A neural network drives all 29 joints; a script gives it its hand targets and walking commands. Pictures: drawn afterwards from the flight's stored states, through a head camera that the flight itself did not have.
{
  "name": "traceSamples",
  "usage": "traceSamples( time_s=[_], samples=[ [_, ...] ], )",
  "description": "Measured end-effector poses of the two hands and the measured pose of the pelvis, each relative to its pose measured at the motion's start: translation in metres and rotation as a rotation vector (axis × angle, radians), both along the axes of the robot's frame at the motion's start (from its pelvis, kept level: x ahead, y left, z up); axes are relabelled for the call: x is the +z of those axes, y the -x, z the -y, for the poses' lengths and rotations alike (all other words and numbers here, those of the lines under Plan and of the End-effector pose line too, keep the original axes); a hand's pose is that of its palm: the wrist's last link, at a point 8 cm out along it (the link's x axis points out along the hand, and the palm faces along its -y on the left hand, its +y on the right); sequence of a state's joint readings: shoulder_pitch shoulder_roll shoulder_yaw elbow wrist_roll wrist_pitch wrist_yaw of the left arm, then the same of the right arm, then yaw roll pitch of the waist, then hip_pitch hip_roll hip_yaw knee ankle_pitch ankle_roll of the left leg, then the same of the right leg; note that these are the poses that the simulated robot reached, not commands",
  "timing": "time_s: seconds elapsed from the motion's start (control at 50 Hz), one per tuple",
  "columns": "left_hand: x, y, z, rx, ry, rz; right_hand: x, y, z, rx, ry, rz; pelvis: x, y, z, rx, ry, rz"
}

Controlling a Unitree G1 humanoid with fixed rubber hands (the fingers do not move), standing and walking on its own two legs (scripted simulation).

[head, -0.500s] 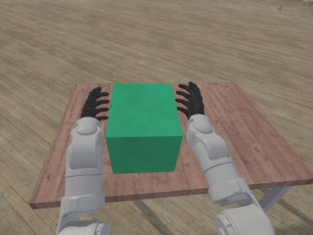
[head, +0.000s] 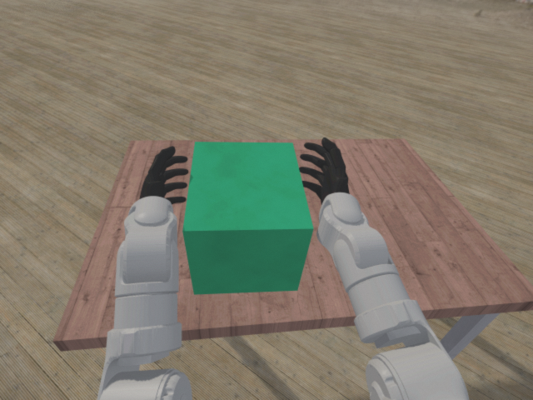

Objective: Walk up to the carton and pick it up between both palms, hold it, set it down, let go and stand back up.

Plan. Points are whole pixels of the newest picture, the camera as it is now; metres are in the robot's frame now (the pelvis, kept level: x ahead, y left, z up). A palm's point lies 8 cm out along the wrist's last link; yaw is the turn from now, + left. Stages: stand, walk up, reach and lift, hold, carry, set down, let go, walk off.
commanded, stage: hold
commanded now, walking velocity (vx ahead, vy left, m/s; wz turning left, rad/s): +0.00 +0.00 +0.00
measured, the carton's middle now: (245, 215) +0.38 +0.01 +0.12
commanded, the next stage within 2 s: none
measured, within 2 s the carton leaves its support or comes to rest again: neither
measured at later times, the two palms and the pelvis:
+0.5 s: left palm (157, 201) +0.36 +0.14 +0.18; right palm (333, 189) +0.36 -0.11 +0.19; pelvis +0.01 -0.01 +0.00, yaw +0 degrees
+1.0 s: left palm (155, 201) +0.35 +0.14 +0.18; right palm (332, 192) +0.36 -0.11 +0.18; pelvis +0.00 +0.00 +0.00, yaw +0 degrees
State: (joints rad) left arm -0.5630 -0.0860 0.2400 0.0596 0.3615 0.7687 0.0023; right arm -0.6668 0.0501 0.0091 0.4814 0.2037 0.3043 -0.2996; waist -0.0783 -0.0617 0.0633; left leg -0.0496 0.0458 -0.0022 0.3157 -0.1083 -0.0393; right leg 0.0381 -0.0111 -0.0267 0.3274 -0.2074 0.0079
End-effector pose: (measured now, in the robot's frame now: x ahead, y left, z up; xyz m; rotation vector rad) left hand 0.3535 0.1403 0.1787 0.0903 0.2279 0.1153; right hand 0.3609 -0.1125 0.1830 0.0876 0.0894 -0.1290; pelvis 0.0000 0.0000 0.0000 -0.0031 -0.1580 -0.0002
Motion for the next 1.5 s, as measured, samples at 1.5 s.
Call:
traceSamples(
  time_s=[1.5],
  samples=[
    [-0.0052, -0.0031, 0.0028, -0.002, 0.011, -0.006, 0.0024, -0.0025, 0.003, -0.007, 0.015, 0.007, 0.0003, -0.0023, 0.0042, 0.001, 0.001, 0.01]
  ],
)
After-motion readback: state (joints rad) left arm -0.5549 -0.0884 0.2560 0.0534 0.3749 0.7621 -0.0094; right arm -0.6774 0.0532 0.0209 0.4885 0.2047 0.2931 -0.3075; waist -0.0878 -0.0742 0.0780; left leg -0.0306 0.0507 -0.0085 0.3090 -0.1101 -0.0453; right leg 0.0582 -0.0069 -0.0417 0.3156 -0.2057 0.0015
